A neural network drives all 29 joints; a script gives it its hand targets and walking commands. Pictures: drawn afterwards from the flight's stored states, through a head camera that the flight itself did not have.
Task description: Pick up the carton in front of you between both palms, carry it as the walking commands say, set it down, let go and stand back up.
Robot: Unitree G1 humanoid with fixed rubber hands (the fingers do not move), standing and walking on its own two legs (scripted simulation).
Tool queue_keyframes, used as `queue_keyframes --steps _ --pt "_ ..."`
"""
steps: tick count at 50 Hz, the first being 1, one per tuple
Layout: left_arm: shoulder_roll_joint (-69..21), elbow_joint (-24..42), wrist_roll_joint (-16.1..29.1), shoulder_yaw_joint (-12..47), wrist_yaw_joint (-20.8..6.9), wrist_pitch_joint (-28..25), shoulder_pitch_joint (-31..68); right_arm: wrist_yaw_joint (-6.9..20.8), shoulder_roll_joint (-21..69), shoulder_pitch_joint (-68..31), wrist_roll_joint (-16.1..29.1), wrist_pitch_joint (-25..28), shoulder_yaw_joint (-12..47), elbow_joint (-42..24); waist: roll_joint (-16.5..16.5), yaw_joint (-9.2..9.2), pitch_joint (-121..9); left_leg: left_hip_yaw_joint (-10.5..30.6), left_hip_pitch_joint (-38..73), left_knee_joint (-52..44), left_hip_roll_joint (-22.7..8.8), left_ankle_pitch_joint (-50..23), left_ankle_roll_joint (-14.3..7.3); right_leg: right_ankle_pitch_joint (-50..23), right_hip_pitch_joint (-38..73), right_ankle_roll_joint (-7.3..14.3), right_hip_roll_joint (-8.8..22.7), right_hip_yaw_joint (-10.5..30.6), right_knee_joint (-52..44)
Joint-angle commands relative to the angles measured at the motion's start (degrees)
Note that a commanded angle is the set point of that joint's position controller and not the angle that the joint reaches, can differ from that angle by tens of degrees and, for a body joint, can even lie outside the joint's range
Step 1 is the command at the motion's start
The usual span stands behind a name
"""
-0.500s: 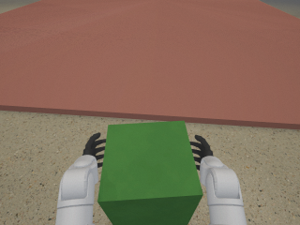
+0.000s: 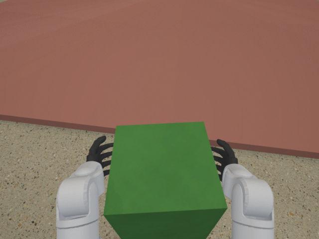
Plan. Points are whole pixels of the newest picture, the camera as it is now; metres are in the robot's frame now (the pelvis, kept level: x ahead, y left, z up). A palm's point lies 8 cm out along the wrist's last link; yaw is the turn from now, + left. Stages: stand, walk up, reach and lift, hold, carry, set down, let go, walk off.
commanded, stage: carry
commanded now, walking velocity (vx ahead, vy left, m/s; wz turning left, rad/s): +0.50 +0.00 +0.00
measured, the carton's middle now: (162, 186) +0.27 +0.00 +0.02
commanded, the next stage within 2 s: none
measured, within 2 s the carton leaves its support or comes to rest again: neither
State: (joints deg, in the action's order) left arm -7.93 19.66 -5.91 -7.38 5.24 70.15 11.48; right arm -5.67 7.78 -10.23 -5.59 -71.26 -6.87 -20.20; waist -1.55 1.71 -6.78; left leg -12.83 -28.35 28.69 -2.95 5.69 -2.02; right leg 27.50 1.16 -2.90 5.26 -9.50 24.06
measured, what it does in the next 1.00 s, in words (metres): walks ahead: right foot, then left foot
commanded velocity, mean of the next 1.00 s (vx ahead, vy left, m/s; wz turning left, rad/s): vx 0.50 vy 0.00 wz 0.00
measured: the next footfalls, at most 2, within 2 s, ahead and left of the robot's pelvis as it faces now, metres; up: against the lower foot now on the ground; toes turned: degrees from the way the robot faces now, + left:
right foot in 0.48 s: +0.50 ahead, -0.10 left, +0.00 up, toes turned -11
left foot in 1.00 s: +0.84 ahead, +0.09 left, +0.00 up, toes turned +9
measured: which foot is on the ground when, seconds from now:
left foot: down 0.00-0.50, up 0.52-0.98, down 1.00-1.00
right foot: down 0.00-0.02, up 0.04-0.46, down 0.48-1.00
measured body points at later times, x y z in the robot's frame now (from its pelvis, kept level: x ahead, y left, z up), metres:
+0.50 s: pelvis +0.34 -0.01 -0.01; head +0.33 -0.02 +0.44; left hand +0.62 +0.14 +0.09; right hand +0.62 -0.16 +0.08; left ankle +0.12 +0.09 -0.71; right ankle +0.47 -0.09 -0.72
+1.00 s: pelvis +0.66 +0.01 -0.01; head +0.67 +0.02 +0.44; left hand +1.02 +0.16 +0.16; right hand +1.02 -0.14 +0.16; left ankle +0.80 +0.09 -0.73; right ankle +0.47 -0.09 -0.71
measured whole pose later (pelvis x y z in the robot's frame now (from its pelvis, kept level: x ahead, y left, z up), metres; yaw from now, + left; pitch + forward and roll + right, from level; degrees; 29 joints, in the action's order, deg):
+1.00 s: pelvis +0.66 +0.01 -0.01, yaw +0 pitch +3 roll +0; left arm -0.4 10.7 -2.6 -10.3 7.6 75.3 36.8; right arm -7.8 0.1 -36.4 -2.2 -77.1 -10.0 -11.1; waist -0.6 0.3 -2.9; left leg -10.3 -30.9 32.2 -2.1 6.5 -4.8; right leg 31.0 0.9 -0.6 2.8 -10.6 30.1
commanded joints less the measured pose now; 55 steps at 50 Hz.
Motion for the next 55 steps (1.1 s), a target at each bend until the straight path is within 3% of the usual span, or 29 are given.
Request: queue_keyframes --steps 1,2,3,4,5,6,9,13,17,21,23,24,25,26,27,29,30,33,38,44,47,48,49,50,51,52,53,54,55 --pt "-47.60 1.89 23.78 41.77 -15.00 1.78 25.11 13.86 46.85 -25.18 20.13 0.40 37.93 -0.44 11.08 -3.23 -16.58 27.37 38.41 -9.58 -15.25 19.63 -5.05 -19.58 -26.35 1.04 -0.68 -3.08 32.25" --pt "-48.49 2.12 24.13 42.23 -15.22 1.98 26.37 13.89 48.09 -25.35 20.41 0.74 38.35 0.52 19.12 -3.11 -17.37 44.71 44.75 -16.40 -23.02 16.92 -10.66 -0.48 -39.43 1.12 -5.79 2.65 43.22" --pt "-49.94 1.35 24.18 42.37 -15.45 1.56 26.63 14.03 49.81 -26.10 21.08 1.05 38.93 -0.94 13.57 -2.87 -16.29 40.66 42.96 -15.45 -22.81 9.78 -10.53 -0.78 -42.30 2.73 -1.51 8.15 49.29" --pt "-51.30 1.60 24.24 42.38 -15.66 0.97 26.94 14.18 51.95 -26.82 21.31 1.61 39.33 -1.72 10.31 -3.06 -15.87 35.36 39.84 -14.45 -20.80 2.14 -9.69 -3.30 -42.88 3.87 0.60 8.82 50.38" --pt "-52.73 1.79 24.08 42.76 -15.74 0.29 26.77 14.41 53.74 -27.64 21.57 2.19 39.80 -2.60 4.99 -2.81 -15.46 30.20 36.83 -14.18 -19.49 -0.12 -7.93 -6.78 -42.22 4.32 2.53 9.62 48.30" --pt "-53.66 2.08 23.62 42.96 -15.69 -0.47 26.28 14.66 55.08 -28.54 21.96 2.77 40.65 -3.54 3.74 -2.59 -15.29 24.96 33.82 -14.99 -17.74 -1.80 -5.99 -9.91 -40.27 4.31 3.57 9.93 44.45" --pt "-55.52 1.74 22.44 43.96 -14.84 -2.33 23.43 15.15 54.48 -28.93 23.72 3.89 42.07 -5.32 7.24 -2.66 -15.07 16.46 32.73 -16.34 -14.61 -4.57 -4.69 -14.25 -39.13 3.64 2.25 6.53 37.28" --pt "-53.66 2.07 20.21 43.61 -13.39 -3.23 19.87 15.94 51.61 -26.27 24.48 4.09 42.88 -5.76 8.52 -2.68 -11.58 10.73 35.45 -17.42 -12.23 -10.79 -5.49 -18.99 -42.46 2.55 1.05 2.77 24.19" --pt "-51.34 3.06 20.05 43.17 -13.12 -2.24 18.43 15.86 48.72 -23.73 23.63 3.26 42.04 -5.89 9.05 -2.81 -6.80 6.12 34.67 -17.28 -10.40 -16.60 -5.16 -24.32 -39.10 3.40 -0.99 -1.23 11.24" --pt "-49.64 3.94 21.15 42.69 -13.87 -0.63 19.10 15.43 47.08 -22.69 22.41 2.06 41.28 -5.70 10.84 -2.84 -4.28 2.92 34.84 -14.14 -10.61 -24.31 -3.20 -27.95 -29.69 5.54 -2.59 -3.52 4.60" --pt "-48.86 3.01 21.59 41.89 -14.19 -0.13 18.61 15.19 46.09 -24.02 22.31 1.37 41.18 -6.30 9.76 -1.48 -7.95 -0.98 31.95 -1.79 -8.61 -29.93 -0.82 -22.97 -15.62 5.50 -6.63 -7.43 2.23" --pt "-48.60 2.61 21.66 41.34 -14.41 0.07 19.03 15.07 45.39 -24.44 22.28 1.07 41.23 -6.25 6.50 -0.62 -11.40 -1.20 24.74 9.14 -6.63 -23.14 0.61 -18.25 -3.90 5.22 -4.90 -5.09 2.88" --pt "-47.60 2.38 21.80 40.87 -14.64 0.12 20.04 14.94 45.63 -26.46 22.73 0.61 41.90 -7.39 -5.46 -0.22 -16.76 1.14 9.48 26.35 -2.98 -6.76 2.82 -6.76 9.03 10.51 11.24 19.45 -1.00" --pt "-48.31 1.14 22.10 40.81 -14.72 -0.16 19.69 14.81 45.43 -27.66 22.92 0.35 41.94 -8.43 -17.69 0.01 -18.22 5.09 -4.34 39.85 4.65 18.93 3.85 -5.87 15.71 16.78 19.38 41.06 -12.00" --pt "-49.20 3.00 22.93 41.07 -14.85 -0.22 21.22 14.79 46.72 -29.13 23.00 0.67 42.54 -8.20 -12.88 -0.28 -16.44 12.02 -9.45 47.25 1.39 20.96 2.00 -13.75 14.34 16.73 19.66 37.41 -12.04" --pt "-51.98 5.87 24.10 41.95 -14.89 -0.60 24.59 14.74 49.31 -31.22 23.78 1.45 42.67 -9.77 -2.49 -0.93 -16.20 13.94 -9.15 45.24 -3.51 14.86 0.06 -26.62 8.04 13.55 16.14 25.31 -8.94" --pt "-52.44 6.91 24.47 42.31 -14.77 -0.68 25.93 14.57 50.53 -31.05 24.14 1.62 42.71 -9.85 -0.57 -1.11 -16.04 13.96 -7.49 40.83 -5.10 11.89 0.16 -27.51 4.85 11.88 14.82 20.77 -9.68" --pt "-51.52 8.26 24.84 42.17 -14.73 -0.22 23.96 13.52 50.51 -27.29 22.38 1.84 42.17 -9.00 -3.65 -0.99 -16.50 10.55 -5.75 33.32 -3.94 8.33 1.34 -26.35 2.51 10.40 12.10 12.80 -11.68" --pt "-45.35 8.01 25.20 41.86 -14.79 0.92 27.69 12.03 45.79 -31.96 22.03 0.79 42.11 -9.43 -5.68 -0.86 -11.00 6.57 -11.21 18.64 -3.19 1.79 2.67 -30.35 4.22 11.05 9.45 6.40 -12.75" --pt "-35.25 0.36 24.86 38.42 -12.35 3.41 44.41 10.76 37.00 -50.98 25.19 -2.61 39.78 -4.33 -6.86 1.47 -5.43 4.03 -8.41 7.00 -0.94 -4.70 -0.03 -34.02 2.90 11.61 7.56 2.35 -10.32" --pt "-33.87 -5.56 26.19 35.57 -10.81 5.05 54.28 9.87 34.44 -60.71 26.54 -4.38 35.34 2.09 -7.50 0.48 -5.65 2.66 -1.58 4.57 0.53 -2.14 -2.69 -40.56 2.29 10.37 7.84 0.85 -4.23" --pt "-33.69 -7.74 26.67 34.50 -10.30 5.57 57.59 9.54 33.80 -62.85 26.63 -4.81 33.41 4.98 -6.52 -1.42 -8.00 0.99 5.69 2.77 2.41 -0.64 -2.93 -44.99 0.82 9.04 6.81 -0.84 2.23" --pt "-34.31 -9.80 27.18 33.43 -9.87 6.12 61.29 9.27 33.17 -64.06 26.54 -5.07 31.07 8.49 -2.33 -4.08 -12.39 -1.41 16.70 0.85 5.40 2.21 -2.48 -45.64 -1.80 7.28 3.49 -3.11 14.09" --pt "-34.43 -11.95 27.45 32.04 -9.49 6.72 64.46 9.02 33.00 -65.56 26.59 -5.39 29.07 11.03 4.58 -6.29 -19.12 10.49 29.78 0.18 -3.40 10.08 -2.71 -31.21 -10.71 5.66 2.10 -1.61 29.11" --pt "-37.14 -13.38 28.40 31.66 -9.16 7.36 67.98 8.90 31.80 -68.55 25.98 -5.26 26.97 13.86 18.89 -5.39 -24.86 39.68 43.73 -5.84 -18.07 16.70 -11.33 -11.27 -30.11 3.44 -6.15 2.20 44.98" --pt "-37.47 -14.71 28.68 30.24 -8.94 7.49 71.81 8.94 34.86 -71.62 27.16 -5.38 26.41 15.06 21.01 -6.30 -23.96 45.74 44.65 -11.08 -18.67 14.01 -12.71 0.99 -38.59 4.59 -7.82 7.88 53.80" --pt "-40.47 -15.81 29.46 29.86 -8.78 7.46 75.78 9.04 37.24 -75.98 28.23 -5.32 26.01 14.73 17.36 -5.51 -22.50 40.47 43.22 -8.77 -17.37 5.33 -11.72 -0.25 -41.94 6.23 -5.45 10.58 57.73" --pt "-43.22 -16.36 29.99 29.15 -8.65 7.18 78.35 9.29 40.69 -79.61 29.29 -5.26 26.18 14.42 9.38 -5.15 -22.26 34.66 41.22 -5.98 -16.26 -3.25 -10.16 -3.19 -42.70 6.87 -3.40 11.20 56.40" --pt "-45.73 -17.55 29.63 28.15 -8.53 7.02 80.31 9.60 43.69 -83.37 30.19 -5.07 26.34 13.94 6.31 -4.65 -21.49 29.40 38.16 -4.87 -14.98 -9.54 -9.07 -5.37 -42.47 7.07 -1.89 11.27 53.35"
